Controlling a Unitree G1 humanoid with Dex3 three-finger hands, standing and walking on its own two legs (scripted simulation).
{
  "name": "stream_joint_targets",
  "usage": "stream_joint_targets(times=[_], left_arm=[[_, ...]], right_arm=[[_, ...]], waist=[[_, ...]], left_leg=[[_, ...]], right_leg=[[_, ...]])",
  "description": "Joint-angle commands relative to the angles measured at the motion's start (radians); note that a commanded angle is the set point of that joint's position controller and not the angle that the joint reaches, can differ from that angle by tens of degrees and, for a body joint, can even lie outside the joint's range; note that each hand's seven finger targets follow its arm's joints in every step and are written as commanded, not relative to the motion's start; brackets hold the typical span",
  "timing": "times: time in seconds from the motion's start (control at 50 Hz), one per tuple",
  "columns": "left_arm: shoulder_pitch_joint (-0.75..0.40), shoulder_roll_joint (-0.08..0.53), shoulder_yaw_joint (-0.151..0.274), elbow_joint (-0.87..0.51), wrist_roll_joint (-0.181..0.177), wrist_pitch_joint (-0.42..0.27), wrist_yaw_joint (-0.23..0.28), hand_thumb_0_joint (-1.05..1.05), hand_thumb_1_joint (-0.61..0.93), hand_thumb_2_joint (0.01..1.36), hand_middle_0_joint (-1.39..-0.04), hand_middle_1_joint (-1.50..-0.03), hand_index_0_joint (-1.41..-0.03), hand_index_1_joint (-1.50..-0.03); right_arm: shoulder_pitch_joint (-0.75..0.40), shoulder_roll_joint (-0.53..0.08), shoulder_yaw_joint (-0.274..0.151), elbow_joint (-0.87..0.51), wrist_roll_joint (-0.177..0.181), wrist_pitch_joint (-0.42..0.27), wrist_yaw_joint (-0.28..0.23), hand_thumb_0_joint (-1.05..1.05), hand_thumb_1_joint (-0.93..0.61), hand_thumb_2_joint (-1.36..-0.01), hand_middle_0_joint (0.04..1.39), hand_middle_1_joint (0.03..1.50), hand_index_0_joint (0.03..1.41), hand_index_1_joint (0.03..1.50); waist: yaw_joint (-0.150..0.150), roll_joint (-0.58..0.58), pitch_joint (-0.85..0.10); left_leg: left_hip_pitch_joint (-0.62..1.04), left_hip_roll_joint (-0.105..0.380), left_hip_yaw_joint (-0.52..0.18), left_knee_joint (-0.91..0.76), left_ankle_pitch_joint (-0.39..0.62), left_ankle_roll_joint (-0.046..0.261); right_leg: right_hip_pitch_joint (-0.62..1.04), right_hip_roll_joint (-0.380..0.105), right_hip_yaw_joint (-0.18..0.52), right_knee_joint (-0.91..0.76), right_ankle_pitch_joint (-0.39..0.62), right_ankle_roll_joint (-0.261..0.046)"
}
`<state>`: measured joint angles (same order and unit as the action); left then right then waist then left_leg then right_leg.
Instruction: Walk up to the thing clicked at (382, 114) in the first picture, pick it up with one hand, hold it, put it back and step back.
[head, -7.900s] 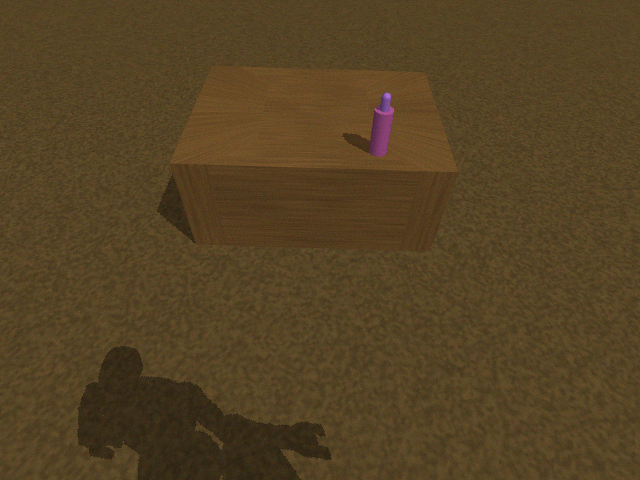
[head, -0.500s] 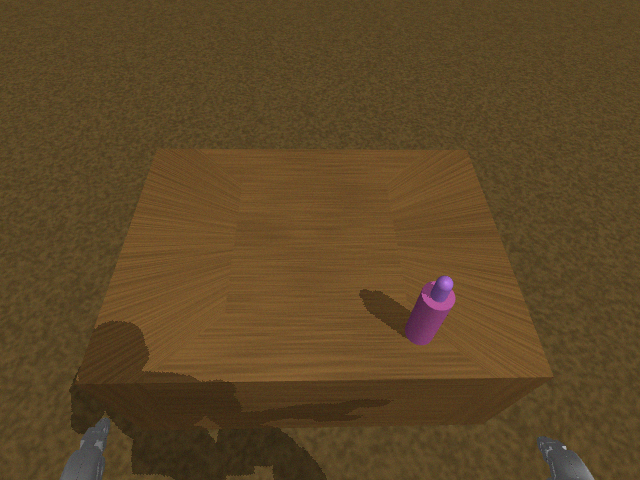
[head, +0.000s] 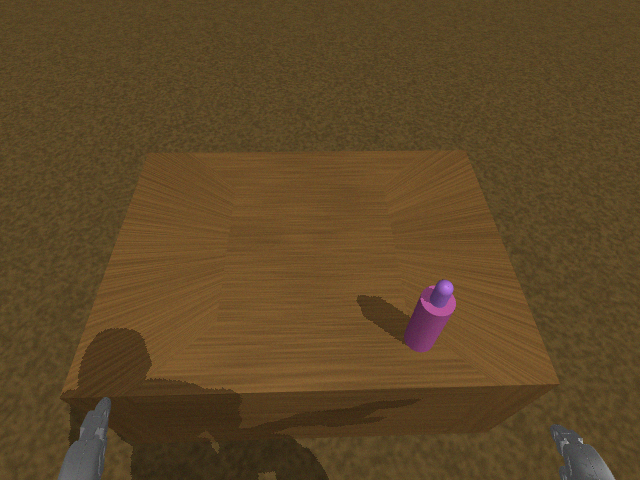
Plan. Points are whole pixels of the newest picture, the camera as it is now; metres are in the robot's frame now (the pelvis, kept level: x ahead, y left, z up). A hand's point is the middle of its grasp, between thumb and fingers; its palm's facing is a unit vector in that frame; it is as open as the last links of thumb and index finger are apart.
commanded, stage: go down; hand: right
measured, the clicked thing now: (431, 314) +0.44 -0.21 -0.21
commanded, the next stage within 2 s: none
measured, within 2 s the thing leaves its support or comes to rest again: neither
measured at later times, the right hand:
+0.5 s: hand out of the picture +0.14 -0.28 -0.08, palm faces +0.10 +0.94 -0.31, open 17.4 cm
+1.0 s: hand (601, 366) +0.27 -0.34 +0.00, palm faces +0.19 +0.96 -0.18, open 17.5 cm
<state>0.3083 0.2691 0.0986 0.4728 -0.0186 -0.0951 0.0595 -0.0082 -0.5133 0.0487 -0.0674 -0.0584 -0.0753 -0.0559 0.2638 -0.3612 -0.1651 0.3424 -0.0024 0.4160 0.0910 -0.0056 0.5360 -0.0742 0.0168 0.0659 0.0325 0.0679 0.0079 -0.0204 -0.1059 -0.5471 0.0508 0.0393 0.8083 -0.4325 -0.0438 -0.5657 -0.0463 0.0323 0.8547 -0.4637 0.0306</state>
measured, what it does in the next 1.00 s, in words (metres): stands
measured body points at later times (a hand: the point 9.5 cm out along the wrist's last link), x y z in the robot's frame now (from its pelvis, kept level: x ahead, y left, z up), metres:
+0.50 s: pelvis -0.01 +0.00 -0.01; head +0.02 -0.01 +0.44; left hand +0.14 +0.26 -0.05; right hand +0.13 -0.33 -0.05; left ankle -0.02 +0.15 -0.70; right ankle -0.03 -0.13 -0.70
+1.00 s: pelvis -0.03 +0.00 -0.01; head +0.01 -0.01 +0.44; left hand +0.11 +0.26 -0.04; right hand +0.25 -0.39 +0.01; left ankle -0.02 +0.15 -0.70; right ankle -0.03 -0.13 -0.70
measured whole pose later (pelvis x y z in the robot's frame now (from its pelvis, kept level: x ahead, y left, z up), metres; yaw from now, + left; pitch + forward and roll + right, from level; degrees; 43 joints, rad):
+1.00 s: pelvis -0.03 +0.00 -0.01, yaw +0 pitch +9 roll +2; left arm 0.39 0.28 -0.01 0.32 -0.02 -0.19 0.12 -0.01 -0.52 0.05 -0.06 -0.06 -0.07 -0.05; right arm -0.18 -0.62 -0.48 0.72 0.09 0.19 0.37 -0.01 0.55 -0.07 0.02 0.06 0.04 0.07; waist 0.05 0.00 -0.08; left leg -0.61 0.04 0.04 0.85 -0.40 -0.04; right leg -0.63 -0.05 0.04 0.90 -0.44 0.03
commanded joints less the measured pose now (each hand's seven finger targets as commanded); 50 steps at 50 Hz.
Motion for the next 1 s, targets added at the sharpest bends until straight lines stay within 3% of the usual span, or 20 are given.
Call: stream_joint_targets(times=[0.0,0.08,0.1,0.16,0.28,0.3,0.34,0.4,0.42,0.5,0.58,0.62,0.68,0.76,0.82,0.84,0.88,0.94,0.96,0.98], left_arm=[[0.016,0.167,0.075,-0.191,-0.003,-0.039,0.017,0.0,-0.529,0.043,-0.063,-0.062,-0.068,-0.056],[0.032,0.155,0.065,-0.249,-0.005,-0.034,0.021,0.0,-0.536,0.046,-0.064,-0.061,-0.067,-0.058],[0.049,0.157,0.071,-0.247,-0.005,-0.032,0.024,0.0,-0.534,0.046,-0.063,-0.061,-0.067,-0.056],[0.055,0.161,0.072,-0.29,-0.005,-0.032,0.03,0.0,-0.539,0.049,-0.063,-0.061,-0.066,-0.059],[0.084,0.135,0.046,-0.329,-0.008,-0.033,0.044,0.0,-0.532,0.044,-0.061,-0.06,-0.065,-0.056],[0.081,0.132,0.04,-0.343,-0.01,-0.035,0.044,0.0,-0.531,0.043,-0.061,-0.06,-0.066,-0.055],[0.092,0.147,0.051,-0.368,-0.01,-0.037,0.05,0.0,-0.529,0.04,-0.061,-0.061,-0.066,-0.056],[0.116,0.134,0.042,-0.37,-0.009,-0.04,0.057,0.0,-0.537,0.045,-0.061,-0.06,-0.065,-0.056],[0.094,0.125,0.022,-0.4,-0.01,-0.045,0.059,0.0,-0.533,0.043,-0.062,-0.061,-0.066,-0.057],[0.104,0.144,0.033,-0.455,-0.009,-0.061,0.078,0.0,-0.54,0.051,-0.062,-0.061,-0.065,-0.059],[0.117,0.115,-0.005,-0.399,-0.005,-0.083,0.088,0.0,-0.535,0.049,-0.059,-0.059,-0.062,-0.056],[0.137,0.136,0.018,-0.391,-0.004,-0.093,0.092,0.0,-0.535,0.048,-0.059,-0.058,-0.061,-0.055],[0.141,0.121,-0.008,-0.328,-0.002,-0.112,0.085,0.0,-0.529,0.045,-0.057,-0.057,-0.062,-0.052],[0.066,0.167,0.01,-0.357,-0.002,-0.136,0.076,0.0,-0.541,0.051,-0.059,-0.056,-0.061,-0.054],[0.036,0.16,-0.015,-0.35,-0.001,-0.146,0.072,0.0,-0.539,0.05,-0.06,-0.057,-0.062,-0.055],[0.052,0.14,-0.043,-0.33,-0.001,-0.15,0.071,0.0,-0.537,0.051,-0.061,-0.058,-0.063,-0.055],[0.041,0.167,-0.021,-0.346,0.0,-0.154,0.075,0.0,-0.547,0.055,-0.058,-0.054,-0.057,-0.056],[0.042,0.167,-0.028,-0.311,0.006,-0.157,0.07,0.0,-0.533,0.047,-0.058,-0.055,-0.061,-0.051],[0.036,0.184,-0.006,-0.311,0.007,-0.158,0.07,0.0,-0.54,0.051,-0.058,-0.055,-0.06,-0.053],[0.037,0.187,-0.007,-0.339,0.007,-0.16,0.072,0.0,-0.539,0.05,-0.057,-0.053,-0.059,-0.051]], right_arm=[[-0.007,-0.215,-0.102,-0.201,-0.003,-0.01,-0.009,0.0,0.55,-0.073,0.007,0.066,0.026,0.066],[0.025,-0.211,-0.109,-0.236,0.002,0.008,-0.001,0.0,0.52,-0.069,0.015,0.063,0.031,0.063],[0.016,-0.238,-0.134,-0.258,0.003,0.008,-0.002,0.0,0.548,-0.073,0.008,0.065,0.027,0.065],[0.031,-0.222,-0.123,-0.272,0.003,0.017,0.005,0.0,0.519,-0.068,0.016,0.061,0.032,0.061],[0.039,-0.252,-0.16,-0.326,0.013,0.018,0.023,0.0,0.535,-0.059,0.02,0.06,0.034,0.06],[0.064,-0.227,-0.152,-0.307,0.02,0.02,0.028,0.0,0.525,-0.063,0.018,0.061,0.033,0.061],[0.037,-0.251,-0.163,-0.338,0.02,0.018,0.034,0.0,0.521,-0.057,0.023,0.058,0.036,0.058],[0.06,-0.269,-0.192,-0.352,0.023,0.015,0.042,0.0,0.536,-0.065,0.017,0.061,0.033,0.061],[0.043,-0.254,-0.177,-0.347,0.026,0.011,0.047,0.0,0.528,-0.062,0.019,0.06,0.035,0.06],[-0.089,-0.337,-0.236,-0.386,0.025,-0.02,0.044,0.0,0.534,-0.063,0.02,0.06,0.036,0.06],[-0.23,-0.389,-0.284,-0.304,0.045,-0.076,0.058,0.0,0.532,-0.056,0.024,0.058,0.038,0.058],[-0.298,-0.421,-0.304,-0.275,0.057,-0.1,0.08,0.0,0.541,-0.055,0.024,0.058,0.038,0.058],[-0.371,-0.411,-0.303,-0.127,0.077,-0.118,0.133,0.0,0.549,-0.057,0.023,0.059,0.036,0.059],[-0.451,-0.49,-0.345,0.001,0.083,-0.149,0.194,0.0,0.572,-0.069,0.014,0.063,0.03,0.063],[-0.519,-0.505,-0.357,0.113,0.1,-0.193,0.234,0.0,0.547,-0.066,0.021,0.061,0.034,0.061],[-0.562,-0.525,-0.363,0.125,0.102,-0.211,0.246,0.0,0.574,-0.071,0.015,0.065,0.03,0.065],[-0.591,-0.584,-0.4,0.188,0.102,-0.248,0.26,0.0,0.567,-0.059,0.022,0.06,0.034,0.06],[-0.665,-0.632,-0.425,0.233,0.108,-0.314,0.281,0.0,0.582,-0.064,0.018,0.064,0.03,0.064],[-0.666,-0.659,-0.445,0.264,0.106,-0.333,0.284,0.0,0.582,-0.065,0.017,0.064,0.03,0.064],[-0.685,-0.661,-0.441,0.269,0.106,-0.351,0.291,0.0,0.586,-0.062,0.02,0.063,0.032,0.063]], waist=[[-0.002,-0.056,-0.157],[-0.005,-0.026,-0.163],[-0.008,-0.044,-0.168],[0.002,-0.049,-0.161],[-0.006,-0.056,-0.132],[-0.011,-0.051,-0.125],[0.008,-0.036,-0.138],[0.0,-0.053,-0.143],[0.002,-0.02,-0.136],[0.02,-0.05,-0.162],[0.02,-0.099,-0.093],[0.037,-0.124,-0.118],[0.033,-0.132,-0.089],[0.016,-0.11,-0.167],[0.015,-0.054,-0.163],[0.013,-0.057,-0.164],[0.018,-0.041,-0.194],[0.012,-0.068,-0.169],[0.012,-0.081,-0.188],[0.022,-0.057,-0.21]], left_leg=[[0.069,-0.047,0.034,-0.059,0.327,0.036],[0.061,-0.042,0.029,-0.047,0.333,0.033],[0.06,-0.04,0.029,-0.045,0.334,0.035],[0.037,-0.042,0.028,-0.037,0.296,0.036],[0.006,-0.041,0.028,-0.04,0.225,0.038],[0.006,-0.042,0.031,-0.035,0.212,0.039],[-0.002,-0.042,0.029,-0.042,0.206,0.036],[0.007,-0.035,0.022,-0.038,0.215,0.037],[0.006,-0.036,0.023,-0.04,0.21,0.034],[0.008,-0.033,0.017,-0.04,0.2,0.033],[-0.024,-0.033,0.012,-0.046,0.132,0.036],[-0.02,-0.034,0.011,-0.053,0.126,0.038],[-0.037,-0.037,0.018,-0.045,0.146,0.041],[0.012,-0.039,0.026,-0.05,0.179,0.045],[0.033,-0.041,0.023,-0.065,0.197,0.042],[0.033,-0.041,0.021,-0.066,0.21,0.041],[0.05,-0.04,0.015,-0.072,0.231,0.041],[0.047,-0.042,0.006,-0.084,0.199,0.045],[0.062,-0.038,-0.001,-0.088,0.21,0.047],[0.075,-0.042,0.001,-0.093,0.221,0.045]], right_leg=[[0.1,0.028,-0.023,-0.083,0.463,-0.013],[0.071,0.034,-0.026,-0.06,0.436,-0.018],[0.067,0.036,-0.025,-0.054,0.435,-0.017],[0.053,0.035,-0.024,-0.055,0.397,-0.018],[0.01,0.041,-0.026,-0.058,0.294,-0.022],[0.003,0.038,-0.019,-0.063,0.288,-0.021],[0.002,0.04,-0.021,-0.056,0.263,-0.026],[-0.001,0.044,-0.028,-0.044,0.265,-0.026],[-0.007,0.042,-0.024,-0.042,0.258,-0.028],[0.016,0.042,-0.019,-0.046,0.239,-0.025],[-0.003,0.038,-0.009,-0.073,0.16,-0.026],[0.021,0.039,-0.008,-0.083,0.151,-0.024],[0.021,0.032,0.0,-0.088,0.182,-0.023],[0.06,0.029,0.004,-0.093,0.232,-0.021],[0.045,0.03,-0.001,-0.092,0.235,-0.03],[0.046,0.029,-0.002,-0.091,0.246,-0.032],[0.053,0.029,-0.006,-0.087,0.261,-0.037],[0.041,0.03,-0.012,-0.106,0.221,-0.039],[0.051,0.034,-0.017,-0.104,0.231,-0.038],[0.065,0.032,-0.016,-0.108,0.24,-0.04]])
